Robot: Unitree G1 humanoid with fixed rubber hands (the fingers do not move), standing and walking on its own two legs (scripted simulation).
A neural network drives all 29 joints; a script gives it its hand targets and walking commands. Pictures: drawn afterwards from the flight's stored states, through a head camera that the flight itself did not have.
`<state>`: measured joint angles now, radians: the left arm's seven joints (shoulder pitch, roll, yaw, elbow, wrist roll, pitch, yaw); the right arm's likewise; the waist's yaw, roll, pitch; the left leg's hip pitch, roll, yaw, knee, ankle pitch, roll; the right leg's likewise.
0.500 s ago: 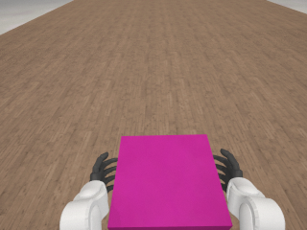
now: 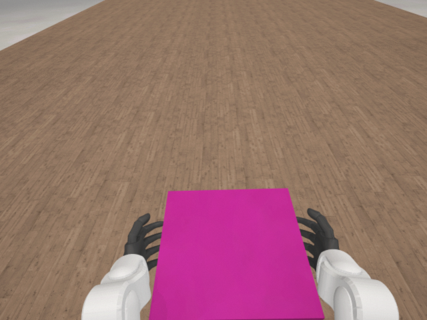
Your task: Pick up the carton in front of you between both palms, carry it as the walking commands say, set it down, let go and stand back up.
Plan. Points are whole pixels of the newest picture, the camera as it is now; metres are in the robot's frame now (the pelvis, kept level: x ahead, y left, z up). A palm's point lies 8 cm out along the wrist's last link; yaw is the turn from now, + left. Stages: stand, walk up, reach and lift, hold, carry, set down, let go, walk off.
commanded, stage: carry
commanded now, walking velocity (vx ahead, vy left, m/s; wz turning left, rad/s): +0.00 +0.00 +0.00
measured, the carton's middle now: (229, 276) +0.23 +0.00 +0.02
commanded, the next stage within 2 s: hold in 0.86 s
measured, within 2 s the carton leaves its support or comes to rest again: neither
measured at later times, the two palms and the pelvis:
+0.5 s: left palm (144, 273) +0.22 +0.15 +0.06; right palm (322, 269) +0.22 -0.15 +0.06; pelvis -0.03 +0.00 +0.00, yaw +0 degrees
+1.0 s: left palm (153, 264) +0.24 +0.14 +0.04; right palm (321, 265) +0.23 -0.16 +0.04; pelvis -0.04 +0.00 +0.01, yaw -3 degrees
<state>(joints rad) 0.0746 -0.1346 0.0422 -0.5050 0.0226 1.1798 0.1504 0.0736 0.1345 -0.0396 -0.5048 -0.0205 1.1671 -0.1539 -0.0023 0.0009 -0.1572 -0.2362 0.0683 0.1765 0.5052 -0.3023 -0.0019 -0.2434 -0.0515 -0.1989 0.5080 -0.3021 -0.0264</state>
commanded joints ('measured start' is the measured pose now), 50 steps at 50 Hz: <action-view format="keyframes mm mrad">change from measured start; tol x4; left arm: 1 -346 -624 -529 -99 -163 -20 -32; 17 -444 -558 -495 119 -107 -142 -144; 36 -640 -619 -357 565 8 -531 -272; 43 -708 -791 -457 554 -35 -559 -315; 44 -579 -818 -432 501 -29 -542 -320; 46 -585 -794 -434 465 -19 -525 -325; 50 -635 -793 -401 532 -11 -505 -335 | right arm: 1 -334 646 534 -84 165 -7 30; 13 -387 541 505 65 117 -73 112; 17 -424 563 498 131 100 -127 141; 36 -619 633 362 581 -12 -512 269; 43 -678 808 458 571 27 -539 310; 44 -557 835 451 539 35 -526 318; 46 -535 803 426 508 -6 -509 306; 50 -587 815 378 577 -25 -486 310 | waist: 1 1 0 -71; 12 4 1 -59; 43 2 -3 -182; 44 2 5 -140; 45 -4 -27 -199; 50 -7 -30 -66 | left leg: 1 10 103 -107 -80 238 11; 16 -5 98 -110 -102 140 15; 43 26 98 -107 -72 182 10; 44 144 -159 -244 -97 388 42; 46 76 -155 -270 -121 443 31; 47 144 -150 -274 -134 431 36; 50 70 -158 -263 -153 303 25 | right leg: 1 41 -120 126 -85 279 -1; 13 10 -117 133 -118 179 -10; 25 7 -119 137 -122 163 -13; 43 50 -120 140 -92 246 -18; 44 253 88 310 -105 566 -4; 46 400 85 334 -91 676 4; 47 346 85 328 -100 637 16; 48 361 97 322 -127 526 15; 50 367 99 322 -137 467 17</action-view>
